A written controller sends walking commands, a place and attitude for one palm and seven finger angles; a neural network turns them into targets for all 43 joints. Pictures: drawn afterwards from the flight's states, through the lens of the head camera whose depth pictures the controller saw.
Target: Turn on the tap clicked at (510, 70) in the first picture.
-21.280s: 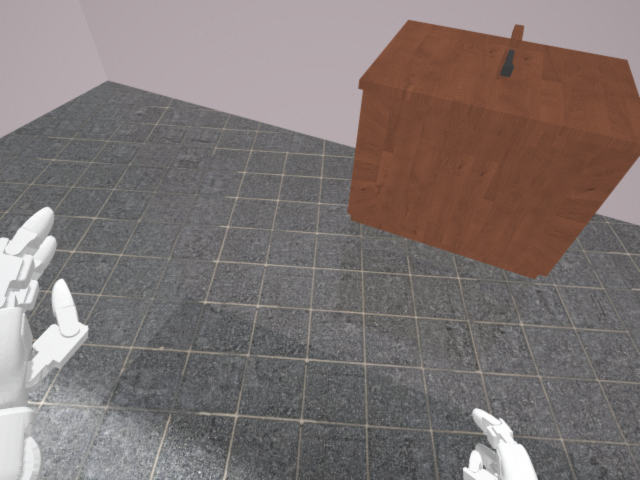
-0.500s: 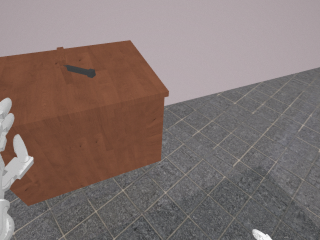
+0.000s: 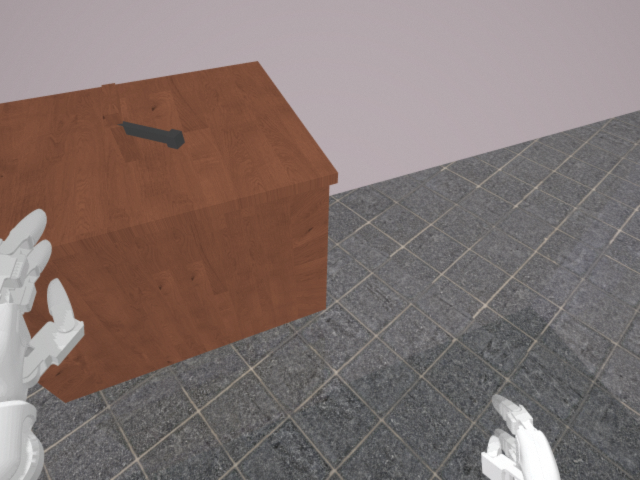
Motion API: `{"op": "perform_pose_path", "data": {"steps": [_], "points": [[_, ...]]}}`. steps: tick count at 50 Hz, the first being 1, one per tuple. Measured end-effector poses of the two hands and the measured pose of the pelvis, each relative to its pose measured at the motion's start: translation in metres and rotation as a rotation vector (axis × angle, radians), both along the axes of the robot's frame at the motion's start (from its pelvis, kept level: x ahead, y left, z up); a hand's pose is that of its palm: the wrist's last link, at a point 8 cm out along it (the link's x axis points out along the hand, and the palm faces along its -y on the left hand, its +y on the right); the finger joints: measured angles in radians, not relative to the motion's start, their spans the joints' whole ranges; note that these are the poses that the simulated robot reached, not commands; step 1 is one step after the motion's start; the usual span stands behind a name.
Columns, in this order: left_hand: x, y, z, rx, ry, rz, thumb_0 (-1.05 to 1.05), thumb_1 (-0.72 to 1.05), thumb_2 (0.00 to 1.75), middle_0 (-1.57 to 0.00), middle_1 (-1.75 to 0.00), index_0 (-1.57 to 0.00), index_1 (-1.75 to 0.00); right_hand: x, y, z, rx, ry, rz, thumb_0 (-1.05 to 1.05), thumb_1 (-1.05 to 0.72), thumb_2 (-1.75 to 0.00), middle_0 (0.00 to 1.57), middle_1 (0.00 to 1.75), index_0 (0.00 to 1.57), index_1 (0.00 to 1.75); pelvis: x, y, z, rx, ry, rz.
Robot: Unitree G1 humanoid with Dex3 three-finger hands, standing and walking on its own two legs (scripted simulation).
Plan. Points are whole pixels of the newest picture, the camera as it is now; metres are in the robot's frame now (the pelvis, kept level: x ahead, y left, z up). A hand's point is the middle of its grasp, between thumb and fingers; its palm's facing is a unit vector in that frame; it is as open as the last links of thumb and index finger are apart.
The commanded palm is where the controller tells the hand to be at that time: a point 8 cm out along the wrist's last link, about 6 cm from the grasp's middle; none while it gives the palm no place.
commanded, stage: take the last steps up to it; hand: left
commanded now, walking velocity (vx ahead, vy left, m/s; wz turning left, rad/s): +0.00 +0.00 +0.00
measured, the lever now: (174, 139) +0.74 +0.36 +0.01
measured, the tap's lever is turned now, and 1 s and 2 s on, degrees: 48 48 48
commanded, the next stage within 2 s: come to a stop and stand still in 1.26 s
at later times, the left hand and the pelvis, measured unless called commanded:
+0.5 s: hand (39, 300) +0.24 +0.29 +0.16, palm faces +0.47 -0.80 -0.37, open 7.4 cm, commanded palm +0.17 +0.32 +0.18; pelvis +0.03 +0.03 -0.01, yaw +3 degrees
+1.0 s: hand (92, 212) +0.35 +0.29 +0.17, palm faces +0.48 -0.79 -0.37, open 7.4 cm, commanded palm +0.30 +0.33 +0.18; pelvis +0.16 +0.04 -0.02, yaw +5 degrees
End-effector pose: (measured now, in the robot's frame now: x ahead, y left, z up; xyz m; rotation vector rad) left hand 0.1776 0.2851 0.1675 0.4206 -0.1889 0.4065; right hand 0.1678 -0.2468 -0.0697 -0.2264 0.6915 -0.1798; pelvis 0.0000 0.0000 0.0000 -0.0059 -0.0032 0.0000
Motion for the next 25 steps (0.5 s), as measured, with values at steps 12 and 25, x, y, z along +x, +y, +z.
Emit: {"op": "perform_pose_path", "data": {"steps": [12, 25], "points": [[-0.014, 0.001, 0.011, 0.041, -0.040, -0.029, 0.02, 0.89, 0.89, -0.21, -0.30, -0.21, -0.30, 0.001, 0.013, 0.002, 0.014, -0.019, 0.013, 0.01, -0.90, -0.89, 0.20, 0.30, 0.21, 0.30, -0.001, 0.004, -0.003, -0.024, 0.013, 0.017], [0.020, 0.044, 0.006, 0.044, -0.052, 0.040, 0.02, 0.89, 0.89, -0.20, -0.30, -0.21, -0.30, -0.009, 0.062, -0.029, 0.052, 0.134, 0.026, 0.01, -0.90, -0.89, 0.20, 0.30, 0.21, 0.30, 0.030, 0.034, -0.005, 0.001, -0.012, 0.061]]}}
